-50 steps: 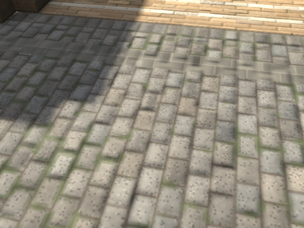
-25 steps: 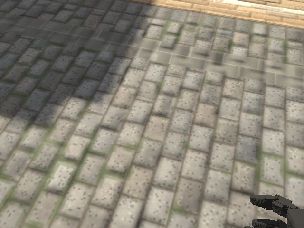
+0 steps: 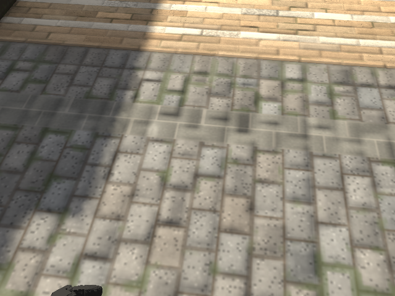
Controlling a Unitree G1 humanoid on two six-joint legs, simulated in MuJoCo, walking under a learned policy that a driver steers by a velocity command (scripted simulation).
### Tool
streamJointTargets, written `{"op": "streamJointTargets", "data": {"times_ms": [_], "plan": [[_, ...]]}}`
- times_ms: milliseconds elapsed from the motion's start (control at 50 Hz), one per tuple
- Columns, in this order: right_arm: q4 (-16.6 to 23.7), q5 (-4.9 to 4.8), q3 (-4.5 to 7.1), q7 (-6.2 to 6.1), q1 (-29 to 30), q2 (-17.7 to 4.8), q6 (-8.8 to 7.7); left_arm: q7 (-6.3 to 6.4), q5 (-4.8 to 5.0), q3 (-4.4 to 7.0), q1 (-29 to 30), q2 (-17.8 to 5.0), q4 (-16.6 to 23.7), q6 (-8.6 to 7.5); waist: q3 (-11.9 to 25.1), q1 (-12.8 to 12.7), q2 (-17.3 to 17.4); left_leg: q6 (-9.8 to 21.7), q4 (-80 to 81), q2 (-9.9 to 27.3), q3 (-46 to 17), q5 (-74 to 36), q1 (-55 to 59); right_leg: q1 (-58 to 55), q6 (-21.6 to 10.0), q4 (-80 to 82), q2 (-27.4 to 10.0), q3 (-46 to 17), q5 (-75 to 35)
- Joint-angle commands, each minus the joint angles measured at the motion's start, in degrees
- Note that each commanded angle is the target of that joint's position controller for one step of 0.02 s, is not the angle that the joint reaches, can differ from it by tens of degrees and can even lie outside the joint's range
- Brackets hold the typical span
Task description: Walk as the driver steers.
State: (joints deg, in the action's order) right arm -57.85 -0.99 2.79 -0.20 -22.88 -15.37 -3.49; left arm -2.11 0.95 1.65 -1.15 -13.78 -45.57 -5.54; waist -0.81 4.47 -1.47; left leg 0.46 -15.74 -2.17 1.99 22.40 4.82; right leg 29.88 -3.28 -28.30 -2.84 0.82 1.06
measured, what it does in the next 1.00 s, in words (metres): walks ahead: right foot, then left foot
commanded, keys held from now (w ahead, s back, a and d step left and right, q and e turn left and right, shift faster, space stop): w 0.56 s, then w+e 0.44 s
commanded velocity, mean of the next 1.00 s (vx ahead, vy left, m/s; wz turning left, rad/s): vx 0.50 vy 0.00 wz -0.14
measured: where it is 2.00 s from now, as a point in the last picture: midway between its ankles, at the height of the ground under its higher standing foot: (217, 175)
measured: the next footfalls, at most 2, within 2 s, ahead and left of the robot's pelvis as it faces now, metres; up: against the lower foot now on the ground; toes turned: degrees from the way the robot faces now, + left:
right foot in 0.02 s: +0.19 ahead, -0.11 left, +0.00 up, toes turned -2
left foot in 0.56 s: +0.49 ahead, +0.13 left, +0.00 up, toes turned +3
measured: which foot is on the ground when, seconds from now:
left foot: down 0.00-0.02, up 0.04-0.54, down 0.56-1.00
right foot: up 0.00-0.00, down 0.02-0.58, up 0.60-1.00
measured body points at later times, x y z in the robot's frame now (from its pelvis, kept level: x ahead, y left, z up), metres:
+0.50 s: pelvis +0.28 +0.00 +0.01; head +0.30 +0.00 +0.46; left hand +0.25 +0.27 -0.13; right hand +0.49 -0.23 -0.09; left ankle +0.45 +0.13 -0.70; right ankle +0.15 -0.11 -0.73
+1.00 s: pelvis +0.56 +0.03 +0.01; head +0.57 +0.02 +0.46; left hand +0.76 +0.25 -0.10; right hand +0.52 -0.24 -0.13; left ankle +0.45 +0.13 -0.73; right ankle +0.71 -0.15 -0.68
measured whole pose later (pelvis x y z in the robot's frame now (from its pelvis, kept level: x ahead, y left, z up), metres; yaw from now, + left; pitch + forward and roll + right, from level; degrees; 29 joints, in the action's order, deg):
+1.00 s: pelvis +0.56 +0.03 +0.01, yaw -10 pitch +1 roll +2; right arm -56.2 0.3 3.1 -0.9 -17.2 -14.2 -4.9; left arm -1.9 1.1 3.6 -7.3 -14.1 -47.8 -2.4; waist -0.8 3.5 -1.8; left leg 1.8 -11.3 -2.6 13.4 17.3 4.7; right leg 38.1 -2.5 -38.8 -5.6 -0.2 -2.7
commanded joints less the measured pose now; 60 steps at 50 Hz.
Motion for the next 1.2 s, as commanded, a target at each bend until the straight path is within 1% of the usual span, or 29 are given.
{"op": "streamJointTargets", "data": {"times_ms": [20,40,60,80,120,160,200,280,360,460,520,540,560,580,600,620,660,680,720,780,900,1000,1080,1100,1120,1140,1160,1180,1200], "plan": [[4.0,1.11,0.66,-0.33,1.73,-7.22,0.33,0.61,-0.5,4.85,-20.6,-13.85,-2.19,-0.67,13.66,-12.65,1.42,5.53,-28.88,10.3,-1.78,-38.54,-12.37,-31.35,-6.09,-1.38,-4.88,-5.87,1.13],[4.32,1.15,-1.65,0.46,-5.76,0.56,-0.97,0.57,-0.85,6.15,-26.1,-19.02,-3.96,-0.19,21.97,-9.78,-13.68,1.14,-51.07,-0.51,-0.14,-7.54,-36.85,-53.31,-15.67,3.66,-18.61,-33.36,12.87],[3.32,0.15,-0.83,0.71,-3.69,-3.64,-2.46,0.45,-0.67,4.42,-26.01,-13.14,-3.64,-0.14,23.06,-11.22,-11.12,1.99,-58.43,-0.37,-8.95,9.93,-43.86,-54.08,-15.38,10.49,-19.56,-42.93,17.49],[5.18,-1.55,0.46,0.95,2.25,-8.31,-3.39,0.62,-0.57,3.47,-20.71,-10.64,-2.8,-0.26,13.8,-10.37,-8.06,3.1,-60.57,2.97,-8.75,6.3,-48.26,-46.55,-12.22,11.3,-17.72,-34.02,16.35],[6.13,-0.76,0.69,0.31,7.57,-7.54,-3.48,0.53,-1.01,2.52,-12.49,-7.68,-1.22,-0.37,4.73,-7.14,-1.14,2.87,-54.61,8.15,-6.12,-3.02,-45.09,-30.43,-10.01,14.54,-13.31,-21.0,5.45],[5.63,-0.14,0.77,0.13,5.72,-5.21,-2.0,0.18,-1.55,2.05,-10.89,-6.03,-1.54,-0.76,3.23,-4.22,-2.92,2.24,-50.2,10.22,-6.24,-7.04,-38.96,-23.23,-9.22,18.06,-10.39,-15.27,1.7],[5.68,0.13,0.59,0.0,5.66,-3.58,-0.91,0.26,-1.2,2.31,-12.08,-7.07,-2.56,-1.17,1.99,-3.31,-2.46,1.27,-47.06,10.66,-5.5,-8.92,-38.96,-20.75,-10.09,20.09,-9.82,-11.86,-2.0],[8.62,0.84,0.64,0.01,13.78,-3.44,-0.77,1.49,-1.02,2.75,-15.61,-8.79,-4.49,-0.7,-0.78,-4.82,-1.51,-0.48,-33.96,10.75,-4.93,-19.8,-44.45,-22.15,-9.74,22.13,-9.02,-7.66,-4.15],[10.71,0.45,0.06,0.77,21.8,-2.41,-1.39,2.17,-0.45,2.87,-18.98,-9.7,-6.21,-0.27,-2.56,-7.33,-1.74,-0.5,-20.81,8.19,-2.47,-28.87,-41.03,-22.75,-8.06,22.88,-7.49,-3.91,-1.76],[13.43,-0.07,-0.05,2.25,27.55,-3.53,-2.07,2.59,0.13,3.39,-22.33,-10.36,-8.87,1.04,-4.28,-8.01,-1.86,1.66,-14.4,7.21,-3.3,-24.74,-42.8,-32.34,-7.32,19.04,-11.75,-4.69,-3.78],[12.61,-0.08,1.03,2.69,22.45,-6.07,-2.5,2.86,0.17,3.88,-20.33,-11.5,-8.72,1.95,-0.74,-4.24,-3.42,3.97,-12.73,4.5,-0.96,-18.68,-33.63,-35.09,-5.63,11.75,-12.2,-4.2,-18.11],[10.24,0.04,2.23,2.45,14.93,-7.9,-2.49,2.9,-0.01,3.62,-19.45,-10.88,-8.48,2.35,3.64,-0.39,-3.05,5.31,-11.85,2.53,0.8,-18.68,-23.42,-33.44,-4.33,2.92,-9.64,-2.16,-25.73],[7.34,0.43,3.61,1.96,4.42,-11.26,-2.4,3.0,-0.69,2.72,-19.93,-9.01,-7.58,2.51,11.23,3.36,-0.35,7.92,-14.04,6.67,-3.76,-19.49,-6.89,-25.0,-2.51,-11.24,-6.47,0.12,-20.11],[6.05,1.3,5.12,1.55,-2.66,-17.1,-1.97,2.29,-1.03,0.64,-26.86,-2.29,-6.78,1.48,19.69,1.73,12.88,17.09,-11.3,21.74,-29.26,-10.77,16.56,-0.45,2.02,-34.7,3.06,2.29,4.36],[6.05,0.68,3.79,1.67,-2.9,-12.87,-1.88,2.12,-0.11,0.61,-25.95,-3.22,-7.7,0.07,22.82,2.64,15.23,18.7,-2.23,25.42,-43.86,-3.85,18.56,8.13,1.77,-44.33,6.03,-6.66,32.25],[6.59,0.45,2.77,1.53,1.55,-9.8,-2.16,1.95,1.87,2.25,-20.69,-8.89,-6.29,-0.78,13.78,2.33,11.34,15.18,-1.15,23.78,-35.72,-1.63,11.22,13.3,0.51,-48.29,2.73,-9.04,29.75],[8.03,0.91,1.53,1.54,10.27,-5.53,-2.66,2.69,1.59,2.73,-15.42,-9.0,-5.12,-0.58,4.32,-1.2,5.66,11.33,2.57,19.68,-21.28,-7.8,-5.15,10.62,0.04,-42.5,-2.95,-6.68,19.46],[8.02,1.41,1.09,1.61,12.4,-4.01,-3.11,3.0,1.13,3.16,-16.38,-8.22,-5.5,0.3,2.53,-3.2,7.17,9.9,4.59,17.64,-16.26,-10.91,-10.22,6.98,0.17,-39.44,-4.73,-7.15,16.21],[7.16,1.94,1.16,1.68,12.95,-3.64,-3.54,2.89,1.04,2.96,-18.76,-5.22,-6.28,1.94,1.51,-4.87,7.68,9.7,7.37,16.1,-10.44,-15.52,-15.04,3.14,0.58,-37.91,-5.44,-7.09,13.16],[5.82,2.24,1.77,0.85,11.34,-5.65,-3.91,2.96,0.8,3.25,-15.83,-4.77,-4.69,2.91,-0.71,-5.04,5.34,10.21,9.08,15.93,-4.23,-22.59,-14.84,7.93,1.49,-33.36,-5.31,-8.19,6.47],[5.0,1.75,1.88,-0.83,8.79,-7.36,-3.16,1.21,0.08,2.59,-5.8,-3.08,-0.76,2.22,-3.2,-2.11,3.56,8.21,10.33,14.83,4.99,-27.24,-10.58,8.81,1.8,-14.91,-3.81,-3.1,-7.42],[3.35,0.79,2.46,-1.19,3.71,-8.73,-0.8,-0.78,0.22,1.92,1.6,-2.42,4.32,2.29,-5.32,0.05,2.73,7.97,5.13,18.59,7.85,-36.7,1.86,13.73,-0.09,-8.42,-2.51,0.87,-1.15],[5.07,0.4,3.37,-2.02,6.55,-11.61,1.05,-1.77,0.51,3.95,-5.65,-6.44,5.27,2.78,1.31,-6.31,7.02,5.73,-11.78,18.66,10.88,-69.1,3.43,-1.29,-4.3,-8.29,4.31,6.94,9.67],[5.62,0.19,3.39,-2.16,7.89,-11.89,1.35,-1.39,0.69,5.51,-13.63,-9.24,3.63,2.81,5.47,-10.88,6.55,4.36,-22.64,17.1,11.68,-68.65,-0.48,-12.81,-6.33,-4.7,6.38,6.82,7.35],[6.69,0.52,3.03,-2.17,8.15,-11.26,0.89,-0.13,0.54,7.56,-22.88,-13.75,1.53,3.26,10.58,-15.05,1.95,1.9,-39.09,14.42,11.68,-53.43,-12.97,-30.07,-9.37,-1.24,2.59,-2.09,6.76],[9.42,2.55,0.14,-0.74,2.44,-1.29,-0.94,0.57,0.84,8.36,-22.53,-19.41,1.4,3.12,14.59,-7.96,-13.13,-1.64,-59.9,2.1,7.58,4.99,-40.45,-50.56,-20.0,1.56,-12.64,-33.12,10.72],[10.85,0.17,0.46,0.38,7.33,-5.0,-3.9,0.53,0.04,7.07,-24.66,-15.73,2.75,2.44,21.95,-11.1,-7.98,-0.84,-67.56,-0.58,-6.14,11.71,-48.63,-55.52,-23.57,10.43,-17.15,-49.04,15.95],[12.72,-1.9,1.26,0.98,13.63,-7.77,-5.5,0.62,-0.44,6.17,-22.53,-12.39,2.63,1.8,14.19,-12.16,-4.92,0.98,-65.92,3.06,-7.91,6.23,-53.47,-50.91,-19.77,11.66,-15.1,-40.21,12.17],[12.94,-1.56,1.1,0.84,14.46,-7.47,-6.11,0.61,-0.13,5.58,-18.39,-10.26,3.33,1.34,9.23,-9.39,-0.03,1.71,-60.21,5.81,-7.72,1.04,-51.42,-42.21,-17.27,11.61,-12.48,-32.42,7.12]]}}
